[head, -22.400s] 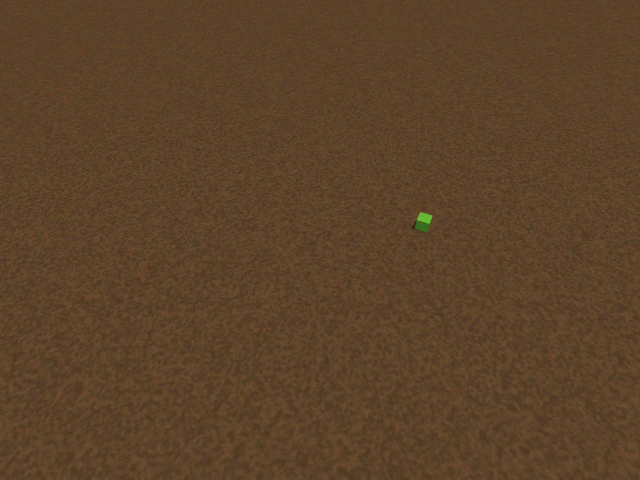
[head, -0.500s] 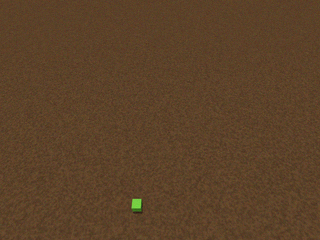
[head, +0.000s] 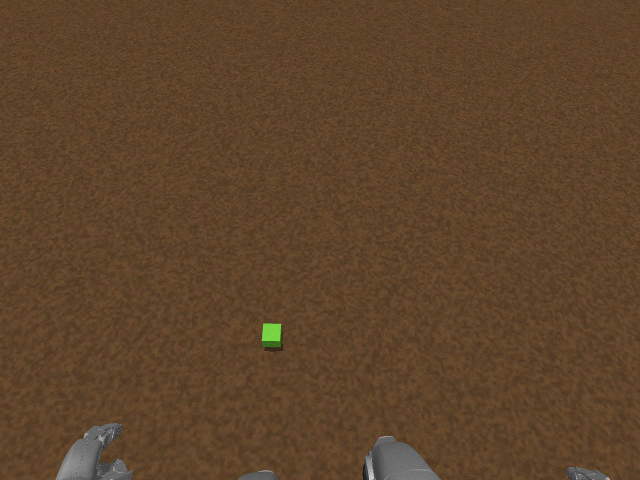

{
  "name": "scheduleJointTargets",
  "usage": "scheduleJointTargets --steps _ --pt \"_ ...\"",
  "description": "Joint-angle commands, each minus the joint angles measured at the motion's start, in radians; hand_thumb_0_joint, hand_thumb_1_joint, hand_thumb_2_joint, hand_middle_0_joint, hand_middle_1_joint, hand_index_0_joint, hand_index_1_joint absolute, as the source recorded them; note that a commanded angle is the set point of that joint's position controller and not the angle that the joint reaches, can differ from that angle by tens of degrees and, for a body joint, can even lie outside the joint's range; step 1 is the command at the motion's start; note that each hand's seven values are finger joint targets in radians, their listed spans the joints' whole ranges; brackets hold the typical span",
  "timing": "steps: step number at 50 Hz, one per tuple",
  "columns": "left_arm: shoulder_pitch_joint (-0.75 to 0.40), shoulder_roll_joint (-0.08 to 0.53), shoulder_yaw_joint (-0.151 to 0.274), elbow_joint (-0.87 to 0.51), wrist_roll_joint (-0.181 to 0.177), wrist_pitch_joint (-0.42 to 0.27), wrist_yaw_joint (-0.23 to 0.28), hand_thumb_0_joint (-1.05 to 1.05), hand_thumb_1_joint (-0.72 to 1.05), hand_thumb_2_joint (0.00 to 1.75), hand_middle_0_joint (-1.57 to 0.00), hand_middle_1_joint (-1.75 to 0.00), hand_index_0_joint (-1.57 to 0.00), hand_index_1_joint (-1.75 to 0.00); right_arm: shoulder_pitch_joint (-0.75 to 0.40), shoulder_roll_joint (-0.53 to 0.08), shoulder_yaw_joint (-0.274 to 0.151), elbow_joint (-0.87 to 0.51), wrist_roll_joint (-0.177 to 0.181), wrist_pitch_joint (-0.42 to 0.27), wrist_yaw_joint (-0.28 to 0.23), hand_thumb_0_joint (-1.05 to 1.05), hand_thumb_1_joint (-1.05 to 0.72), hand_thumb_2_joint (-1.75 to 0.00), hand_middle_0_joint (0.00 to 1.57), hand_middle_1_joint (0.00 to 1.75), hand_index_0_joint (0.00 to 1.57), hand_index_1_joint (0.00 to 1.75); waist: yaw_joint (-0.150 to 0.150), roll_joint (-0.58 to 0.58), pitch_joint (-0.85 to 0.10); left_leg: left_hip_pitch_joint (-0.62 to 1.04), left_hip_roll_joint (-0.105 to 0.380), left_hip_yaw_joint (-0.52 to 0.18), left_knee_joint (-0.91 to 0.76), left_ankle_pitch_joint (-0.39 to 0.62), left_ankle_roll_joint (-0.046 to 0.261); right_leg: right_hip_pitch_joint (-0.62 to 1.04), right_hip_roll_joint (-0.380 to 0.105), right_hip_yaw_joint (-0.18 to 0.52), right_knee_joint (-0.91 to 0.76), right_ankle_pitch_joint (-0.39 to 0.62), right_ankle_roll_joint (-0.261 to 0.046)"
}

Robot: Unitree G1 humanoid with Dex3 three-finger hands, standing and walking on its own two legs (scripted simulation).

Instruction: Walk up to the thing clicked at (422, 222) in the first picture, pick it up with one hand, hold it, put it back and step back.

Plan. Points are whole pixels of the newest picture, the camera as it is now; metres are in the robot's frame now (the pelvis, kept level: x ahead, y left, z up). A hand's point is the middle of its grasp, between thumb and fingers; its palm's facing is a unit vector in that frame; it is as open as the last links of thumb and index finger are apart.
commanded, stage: walk up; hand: left
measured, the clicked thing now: (272, 335) +0.56 +0.13 -0.72
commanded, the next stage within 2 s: none
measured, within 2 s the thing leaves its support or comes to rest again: neither
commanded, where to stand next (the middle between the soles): +0.16 -0.07 m, yaw -3 degrees
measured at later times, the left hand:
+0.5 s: hand out of the picture +0.00 +0.23 -0.12, palm faces -0.07 -0.92 -0.40, open 7.3 cm
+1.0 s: hand out of the picture -0.19 +0.24 -0.15, palm faces -0.06 -0.93 -0.37, open 7.3 cm
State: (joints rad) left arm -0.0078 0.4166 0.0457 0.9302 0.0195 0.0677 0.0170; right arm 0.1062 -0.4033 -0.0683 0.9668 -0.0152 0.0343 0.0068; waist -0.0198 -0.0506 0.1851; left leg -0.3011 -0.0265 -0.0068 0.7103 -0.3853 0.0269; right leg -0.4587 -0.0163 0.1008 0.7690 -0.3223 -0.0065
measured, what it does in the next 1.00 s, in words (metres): walks backwards: right foot, then left foot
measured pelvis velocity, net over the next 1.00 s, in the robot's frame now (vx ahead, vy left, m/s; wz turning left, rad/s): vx -0.26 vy -0.03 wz -0.07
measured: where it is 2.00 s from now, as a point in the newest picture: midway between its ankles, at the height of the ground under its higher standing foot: outside the picture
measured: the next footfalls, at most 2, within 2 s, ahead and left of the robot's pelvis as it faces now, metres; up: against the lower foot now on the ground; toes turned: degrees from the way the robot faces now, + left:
right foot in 0.32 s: -0.07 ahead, -0.14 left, +0.00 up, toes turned -1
left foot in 0.66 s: -0.19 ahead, +0.09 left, +0.00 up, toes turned -2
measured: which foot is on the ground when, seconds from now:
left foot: down 0.00-0.34, up 0.36-0.64, down 0.66-1.00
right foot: up 0.00-0.30, down 0.32-0.66, up 0.68-0.96, down 0.98-1.00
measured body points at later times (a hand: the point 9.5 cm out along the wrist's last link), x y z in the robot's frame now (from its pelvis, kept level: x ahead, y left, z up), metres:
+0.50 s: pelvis -0.12 -0.02 +0.01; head -0.06 -0.04 +0.46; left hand +0.00 +0.28 -0.10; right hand -0.03 -0.35 -0.11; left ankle -0.11 +0.12 -0.64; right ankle -0.11 -0.14 -0.71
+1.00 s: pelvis -0.26 -0.03 +0.01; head -0.23 -0.02 +0.46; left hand -0.19 +0.29 -0.12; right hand -0.16 -0.36 -0.09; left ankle -0.18 +0.10 -0.71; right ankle -0.31 -0.16 -0.72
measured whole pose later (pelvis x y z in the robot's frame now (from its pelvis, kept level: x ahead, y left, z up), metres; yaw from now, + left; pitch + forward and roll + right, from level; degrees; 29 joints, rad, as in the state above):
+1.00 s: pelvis -0.26 -0.03 +0.01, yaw -4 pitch -3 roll -1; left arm 0.25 0.40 0.08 0.93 0.03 0.03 -0.01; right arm 0.16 -0.39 -0.04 0.84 -0.05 0.01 0.00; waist 0.01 -0.01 0.10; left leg -0.38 0.07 0.01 0.66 -0.25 0.01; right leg -0.16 0.03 0.05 0.58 -0.40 -0.01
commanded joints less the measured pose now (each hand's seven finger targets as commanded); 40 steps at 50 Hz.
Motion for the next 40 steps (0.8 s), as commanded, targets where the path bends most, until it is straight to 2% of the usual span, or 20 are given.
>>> scheduleJointTargets --steps 1,3,4,10,14,15,16,17,18,19,21,22,29,31,32,33,34,35,37,40 --pt "0.029 0.17 0.056 -0.09 0.005 -0.003 0.028 0.0 0.9 0.9 -0.2 -0.3 -0.2 -0.3 0.005 -0.333 -0.081 -0.095 -0.018 -0.02 -0.021 0.0 -0.9 -0.9 0.2 0.3 0.2 0.3 -0.004 0.223 -0.219 0.002 0.429 -0.474 -0.36 0.602 0.26 -0.007 0.132 0.131 0.481 -0.309 -0.02" --pt "0.109 0.175 0.054 -0.071 -0.01 -0.006 0.024 0.0 0.9 0.9 -0.2 -0.3 -0.2 -0.3 -0.071 -0.256 -0.062 -0.124 -0.022 -0.029 -0.037 0.0 -0.9 -0.9 0.2 0.3 0.2 0.3 0.057 0.184 -0.211 0.114 0.304 -0.28 -0.25 0.672 0.2 -0.082 0.116 0.125 0.526 -0.213 -0.006" --pt "0.117 0.178 0.061 -0.085 -0.007 -0.007 0.018 0.0 0.9 0.9 -0.2 -0.3 -0.2 -0.3 -0.031 -0.237 -0.058 -0.128 -0.023 -0.033 -0.042 0.0 -0.9 -0.9 0.2 0.3 0.2 0.3 0.049 0.185 -0.218 0.164 0.286 -0.26 -0.22 0.708 0.191 -0.089 0.109 0.107 0.508 -0.198 0.006" --pt "0.083 0.15 0.07 -0.153 0.005 -0.02 0.005 0.0 0.9 0.9 -0.2 -0.3 -0.2 -0.3 0.086 -0.251 -0.065 -0.136 -0.012 -0.028 -0.054 0.0 -0.9 -0.9 0.2 0.3 0.2 0.3 -0.022 0.196 -0.245 0.315 0.301 -0.245 -0.182 0.735 0.211 -0.031 0.069 0.015 0.158 -0.211 0.044" --pt "0.192 0.134 0.082 -0.12 0.009 -0.029 -0.005 0.0 0.9 0.9 -0.2 -0.3 -0.2 -0.3 0.032 -0.262 -0.057 -0.165 -0.008 -0.013 -0.043 0.0 -0.9 -0.9 0.2 0.3 0.2 0.3 0.02 0.227 -0.285 0.177 0.273 -0.206 -0.144 0.578 0.16 0.206 0.048 -0.074 -0.195 -0.042 0.006" --pt "0.241 0.126 0.084 -0.103 0.013 -0.033 -0.005 0.0 0.9 0.9 -0.2 -0.3 -0.2 -0.3 0.014 -0.261 -0.055 -0.172 -0.003 -0.008 -0.04 0.0 -0.9 -0.9 0.2 0.3 0.2 0.3 0.044 0.22 -0.303 0.137 0.257 -0.183 -0.11 0.545 0.131 0.283 0.045 -0.095 -0.319 0.072 -0.011" --pt "0.247 0.158 0.095 -0.105 0.023 -0.039 -0.004 0.0 0.9 0.9 -0.2 -0.3 -0.2 -0.3 0.016 -0.226 -0.045 -0.174 0.003 -0.006 -0.037 0.0 -0.9 -0.9 0.2 0.3 0.2 0.3 0.047 0.176 -0.301 0.012 0.221 -0.177 -0.085 0.416 0.077 0.363 -0.012 -0.017 -0.339 0.159 -0.033" --pt "0.228 0.24 0.117 -0.127 0.032 -0.044 -0.006 0.0 0.9 0.9 -0.2 -0.3 -0.2 -0.3 0.03 -0.185 -0.032 -0.187 0.012 -0.007 -0.036 0.0 -0.9 -0.9 0.2 0.3 0.2 0.3 0.035 -0.041 -0.267 -0.169 0.073 -0.125 0.054 0.194 0.014 0.399 -0.166 0.226 -0.343 0.257 -0.101" --pt "0.171 0.315 0.127 -0.152 0.017 -0.037 -0.009 0.0 0.9 0.9 -0.2 -0.3 -0.2 -0.3 -0.018 -0.167 -0.035 -0.196 0.015 -0.004 -0.054 0.0 -0.9 -0.9 0.2 0.3 0.2 0.3 0.076 -0.241 -0.22 -0.176 -0.064 -0.043 0.304 -0.25 -0.02 0.213 -0.362 0.391 -0.413 0.393 -0.286" --pt "0.141 0.298 0.121 -0.183 0.022 -0.045 -0.007 0.0 0.9 0.9 -0.2 -0.3 -0.2 -0.3 -0.004 -0.194 -0.045 -0.181 0.009 0.003 -0.06 0.0 -0.9 -0.9 0.2 0.3 0.2 0.3 0.06 -0.18 -0.168 -0.152 -0.037 -0.138 0.467 -0.281 -0.028 0.106 -0.394 0.427 -0.426 0.412 -0.309" --pt "0.053 0.192 0.092 -0.209 0.007 -0.044 0.001 0.0 0.9 0.9 -0.2 -0.3 -0.2 -0.3 0.084 -0.198 -0.034 -0.139 0.024 0.0 -0.054 0.0 -0.9 -0.9 0.2 0.3 0.2 0.3 -0.011 -0.032 -0.159 -0.171 -0.069 -0.168 0.495 -0.16 -0.027 0.17 -0.223 0.162 -0.313 0.535 -0.213" --pt "0.058 0.193 0.096 -0.213 0.016 -0.042 0.004 0.0 0.9 0.9 -0.2 -0.3 -0.2 -0.3 0.091 -0.189 -0.028 -0.139 0.028 -0.007 -0.056 0.0 -0.9 -0.9 0.2 0.3 0.2 0.3 0.0 -0.09 -0.162 -0.166 -0.076 -0.131 0.49 -0.133 -0.034 0.175 -0.21 0.132 -0.296 0.548 -0.204" --pt "0.156 0.181 0.092 -0.238 0.02 -0.021 0.012 0.0 0.9 0.9 -0.2 -0.3 -0.2 -0.3 0.1 -0.167 -0.026 -0.166 -0.002 -0.028 -0.052 0.0 -0.9 -0.9 0.2 0.3 0.2 0.3 0.062 -0.156 -0.224 -0.116 -0.012 -0.009 0.027 -0.125 -0.04 0.385 -0.209 0.118 -0.194 0.589 -0.195" --pt "0.116 0.192 0.087 -0.252 0.005 -0.011 0.005 0.0 0.9 0.9 -0.2 -0.3 -0.2 -0.3 0.18 -0.161 -0.03 -0.138 -0.006 -0.034 -0.048 0.0 -0.9 -0.9 0.2 0.3 0.2 0.3 0.012 -0.108 -0.26 0.03 -0.014 0.039 -0.239 0.114 -0.023 0.332 -0.18 0.082 -0.101 0.492 -0.148" --pt "0.125 0.168 0.074 -0.255 0.003 -0.004 0.001 0.0 0.9 0.9 -0.2 -0.3 -0.2 -0.3 0.173 -0.182 -0.039 -0.138 -0.015 -0.039 -0.047 0.0 -0.9 -0.9 0.2 0.3 0.2 0.3 0.014 -0.055 -0.251 0.104 0.033 -0.034 -0.301 0.235 -0.003 0.228 -0.146 0.071 -0.068 0.358 -0.103" --pt "0.161 0.123 0.063 -0.257 -0.001 0.0 -0.003 0.0 0.9 0.9 -0.2 -0.3 -0.2 -0.3 0.144 -0.262 -0.058 -0.153 -0.031 -0.041 -0.046 0.0 -0.9 -0.9 0.2 0.3 0.2 0.3 0.035 0.14 -0.252 0.191 0.245 -0.328 -0.347 0.355 0.077 0.029 -0.027 0.014 0.075 0.076 -0.043" --pt "0.078 0.157 0.08 -0.273 -0.004 -0.002 0.011 0.0 0.9 0.9 -0.2 -0.3 -0.2 -0.3 0.102 -0.377 -0.075 -0.178 -0.023 -0.035 -0.035 0.0 -0.9 -0.9 0.2 0.3 0.2 0.3 -0.017 0.292 -0.229 0.019 0.453 -0.535 -0.39 0.488 0.248 0.021 0.085 -0.023 0.285 -0.329 -0.004" --pt "0.053 0.181 0.096 -0.26 0.014 0.004 0.018 0.0 0.9 0.9 -0.2 -0.3 -0.2 -0.3 0.083 -0.366 -0.085 -0.183 -0.028 -0.04 -0.039 0.0 -0.9 -0.9 0.2 0.3 0.2 0.3 -0.025 0.225 -0.193 -0.066 0.483 -0.592 -0.402 0.448 0.296 0.043 0.093 0.088 0.456 -0.341 -0.004" --pt "0.137 0.16 0.096 -0.211 -0.009 0.006 0.013 0.0 0.9 0.9 -0.2 -0.3 -0.2 -0.3 -0.001 -0.274 -0.053 -0.188 -0.027 -0.047 -0.053 0.0 -0.9 -0.9 0.2 0.3 0.2 0.3 0.056 0.118 -0.183 0.023 0.34 -0.325 -0.319 0.546 0.221 -0.028 0.113 0.144 0.578 -0.234 -0.012" --pt "0.218 0.16 0.1 -0.169 -0.001 -0.011 -0.004 0.0 0.9 0.9 -0.2 -0.3 -0.2 -0.3 0.013 -0.221 -0.048 -0.185 -0.023 -0.053 -0.049 0.0 -0.9 -0.9 0.2 0.3 0.2 0.3 0.054 0.166 -0.199 0.083 0.266 -0.215 -0.302 0.353 0.181 -0.005 0.09 0.075 0.45 -0.149 0.012"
